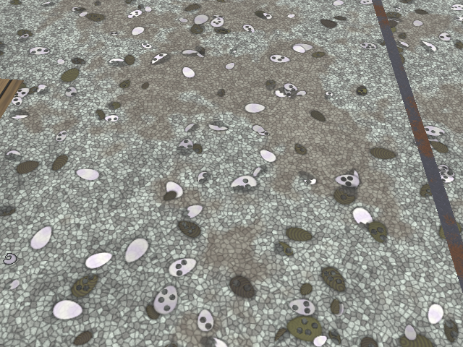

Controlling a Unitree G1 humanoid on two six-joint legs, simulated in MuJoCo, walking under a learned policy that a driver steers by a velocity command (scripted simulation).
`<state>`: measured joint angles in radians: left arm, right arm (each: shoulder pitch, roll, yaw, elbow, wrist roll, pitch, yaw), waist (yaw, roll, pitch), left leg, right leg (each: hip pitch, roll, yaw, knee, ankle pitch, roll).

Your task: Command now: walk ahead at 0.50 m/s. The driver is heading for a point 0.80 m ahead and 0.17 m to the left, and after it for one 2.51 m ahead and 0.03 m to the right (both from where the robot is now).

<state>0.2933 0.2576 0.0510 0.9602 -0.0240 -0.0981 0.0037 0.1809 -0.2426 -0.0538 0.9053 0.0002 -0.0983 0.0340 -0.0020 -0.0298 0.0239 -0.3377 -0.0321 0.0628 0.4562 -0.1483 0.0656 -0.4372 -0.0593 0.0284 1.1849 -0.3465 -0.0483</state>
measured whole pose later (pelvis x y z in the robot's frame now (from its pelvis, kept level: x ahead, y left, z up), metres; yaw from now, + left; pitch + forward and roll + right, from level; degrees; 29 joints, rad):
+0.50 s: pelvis +0.28 -0.06 -0.01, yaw +2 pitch +2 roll +1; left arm 0.06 0.23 0.06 0.84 0.00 -0.11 -0.03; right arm 0.37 -0.25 -0.05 1.02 0.03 -0.08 0.00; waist -0.04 0.02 0.03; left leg -0.23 0.00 -0.05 1.03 -0.47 0.04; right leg -0.45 -0.01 -0.07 0.56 -0.15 -0.05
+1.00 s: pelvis +0.54 +0.01 -0.02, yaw +17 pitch +1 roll -1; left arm 0.32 0.26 0.08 0.98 -0.01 -0.05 0.03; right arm 0.05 -0.24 -0.08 0.79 0.03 -0.04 0.05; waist 0.02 0.01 0.04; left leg -0.51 0.00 0.08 0.62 -0.14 0.12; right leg 0.05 -0.10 -0.30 0.57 -0.45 0.04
